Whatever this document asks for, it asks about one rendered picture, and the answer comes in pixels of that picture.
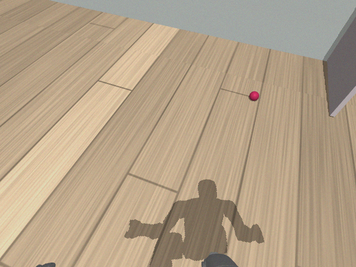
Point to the ball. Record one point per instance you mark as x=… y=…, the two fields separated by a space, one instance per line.
x=254 y=95

